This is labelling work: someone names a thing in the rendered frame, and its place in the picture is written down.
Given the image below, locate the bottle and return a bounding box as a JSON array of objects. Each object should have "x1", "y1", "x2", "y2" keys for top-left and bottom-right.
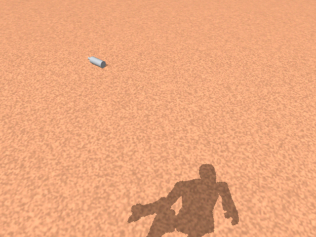
[{"x1": 88, "y1": 56, "x2": 106, "y2": 68}]

